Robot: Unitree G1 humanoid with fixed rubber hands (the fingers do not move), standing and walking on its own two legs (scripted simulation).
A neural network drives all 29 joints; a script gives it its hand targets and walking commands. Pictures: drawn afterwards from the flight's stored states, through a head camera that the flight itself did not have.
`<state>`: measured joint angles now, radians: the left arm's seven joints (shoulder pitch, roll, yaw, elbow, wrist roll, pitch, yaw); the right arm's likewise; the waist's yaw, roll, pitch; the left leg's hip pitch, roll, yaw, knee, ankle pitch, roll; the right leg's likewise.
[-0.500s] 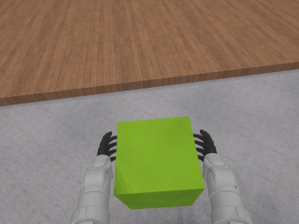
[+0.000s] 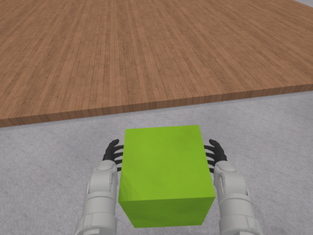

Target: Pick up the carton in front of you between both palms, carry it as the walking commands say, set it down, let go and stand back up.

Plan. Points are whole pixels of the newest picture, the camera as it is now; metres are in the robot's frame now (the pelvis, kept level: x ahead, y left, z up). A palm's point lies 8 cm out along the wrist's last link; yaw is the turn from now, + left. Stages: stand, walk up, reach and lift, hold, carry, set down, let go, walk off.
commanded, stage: reach and lift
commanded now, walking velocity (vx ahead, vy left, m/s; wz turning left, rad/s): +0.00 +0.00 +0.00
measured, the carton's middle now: (165, 179) +0.31 +0.00 -0.05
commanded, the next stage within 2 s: hold in 0.70 s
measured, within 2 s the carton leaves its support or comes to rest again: neither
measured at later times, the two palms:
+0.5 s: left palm (111, 161) +0.31 +0.15 +0.04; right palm (223, 163) +0.31 -0.15 +0.03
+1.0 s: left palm (109, 161) +0.30 +0.14 +0.06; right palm (227, 164) +0.29 -0.16 +0.06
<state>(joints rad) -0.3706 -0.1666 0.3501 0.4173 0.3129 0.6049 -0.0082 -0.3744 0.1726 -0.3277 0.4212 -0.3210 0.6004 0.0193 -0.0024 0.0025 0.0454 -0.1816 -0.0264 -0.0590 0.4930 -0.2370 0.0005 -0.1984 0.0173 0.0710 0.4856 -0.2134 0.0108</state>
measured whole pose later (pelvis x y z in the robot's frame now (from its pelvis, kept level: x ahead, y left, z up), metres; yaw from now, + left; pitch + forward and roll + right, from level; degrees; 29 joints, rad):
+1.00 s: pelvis +0.01 +0.00 +0.01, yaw +0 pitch -8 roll +0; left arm -0.29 -0.16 0.25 0.25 0.28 0.75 -0.01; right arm -0.28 0.16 -0.22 0.23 -0.28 0.76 0.01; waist -0.01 0.01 0.04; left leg -0.04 -0.02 -0.07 0.38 -0.20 0.00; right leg -0.06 0.02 0.07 0.38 -0.18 0.01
